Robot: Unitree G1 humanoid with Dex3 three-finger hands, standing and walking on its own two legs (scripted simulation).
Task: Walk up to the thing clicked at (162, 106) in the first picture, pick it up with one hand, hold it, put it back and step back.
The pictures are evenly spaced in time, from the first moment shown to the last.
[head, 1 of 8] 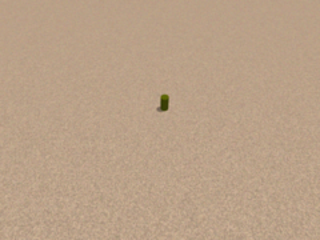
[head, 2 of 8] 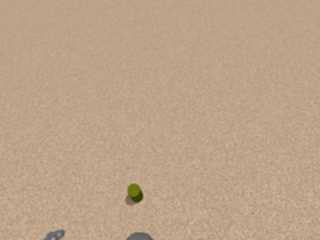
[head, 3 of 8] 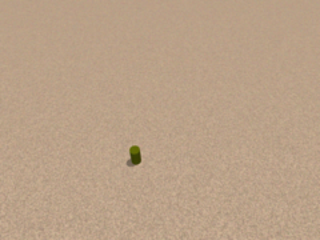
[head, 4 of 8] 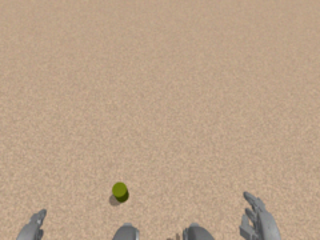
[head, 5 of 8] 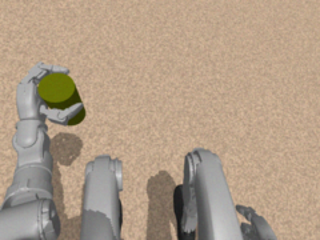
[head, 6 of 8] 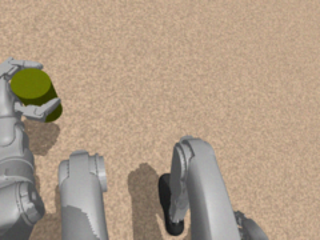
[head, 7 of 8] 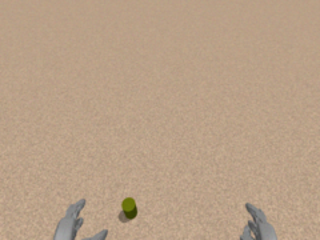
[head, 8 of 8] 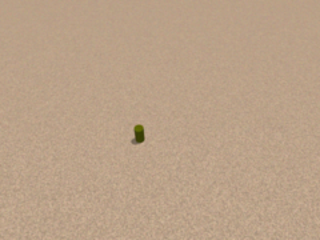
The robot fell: no
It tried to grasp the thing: yes
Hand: left
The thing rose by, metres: 0.69
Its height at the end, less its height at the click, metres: +0.00
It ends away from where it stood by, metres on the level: 0.02
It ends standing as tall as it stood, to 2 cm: yes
